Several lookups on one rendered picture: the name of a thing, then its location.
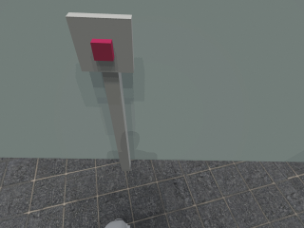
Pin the panel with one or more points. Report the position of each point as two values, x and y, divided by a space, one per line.
83 28

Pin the button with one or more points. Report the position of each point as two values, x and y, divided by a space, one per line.
102 49

